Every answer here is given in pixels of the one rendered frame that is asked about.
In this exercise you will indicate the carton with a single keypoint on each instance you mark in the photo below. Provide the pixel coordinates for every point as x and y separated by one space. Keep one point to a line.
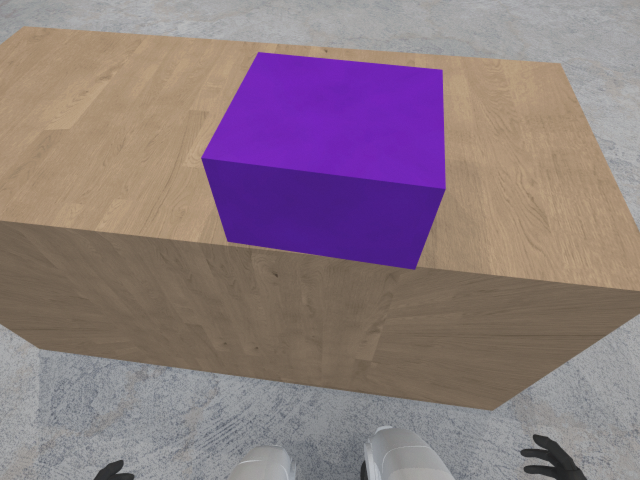
329 157

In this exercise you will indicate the robot left hand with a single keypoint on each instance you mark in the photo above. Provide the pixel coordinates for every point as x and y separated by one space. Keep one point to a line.
109 472

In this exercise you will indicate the right robot shin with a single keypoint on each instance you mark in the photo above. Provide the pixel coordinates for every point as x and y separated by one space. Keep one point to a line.
382 427

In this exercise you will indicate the left robot thigh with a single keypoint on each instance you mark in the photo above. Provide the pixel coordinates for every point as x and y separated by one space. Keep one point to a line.
266 462

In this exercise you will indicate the robot right hand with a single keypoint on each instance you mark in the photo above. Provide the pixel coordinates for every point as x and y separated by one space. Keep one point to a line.
565 468

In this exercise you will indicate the pedestal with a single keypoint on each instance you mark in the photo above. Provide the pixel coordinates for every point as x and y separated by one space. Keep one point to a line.
111 244

